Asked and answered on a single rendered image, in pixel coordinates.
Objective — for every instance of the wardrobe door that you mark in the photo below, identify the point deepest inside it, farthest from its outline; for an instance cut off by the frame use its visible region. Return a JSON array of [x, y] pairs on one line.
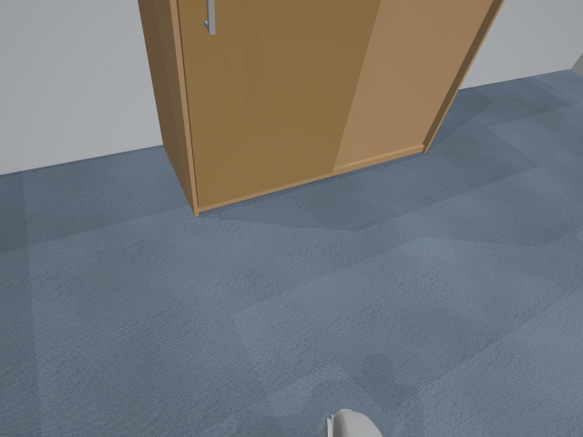
[[415, 51], [269, 95]]

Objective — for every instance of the right robot thigh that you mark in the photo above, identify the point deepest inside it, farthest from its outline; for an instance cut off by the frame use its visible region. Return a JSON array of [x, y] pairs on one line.
[[350, 424]]

